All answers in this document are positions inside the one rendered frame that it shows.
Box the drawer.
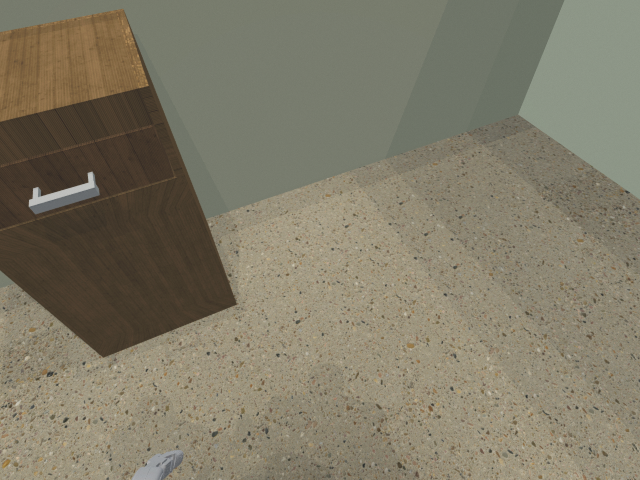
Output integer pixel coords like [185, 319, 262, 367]
[0, 124, 174, 229]

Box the handle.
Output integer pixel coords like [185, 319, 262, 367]
[29, 172, 100, 214]

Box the cabinet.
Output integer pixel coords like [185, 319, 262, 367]
[0, 9, 237, 358]

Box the robot left hand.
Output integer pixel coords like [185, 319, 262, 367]
[132, 450, 184, 480]

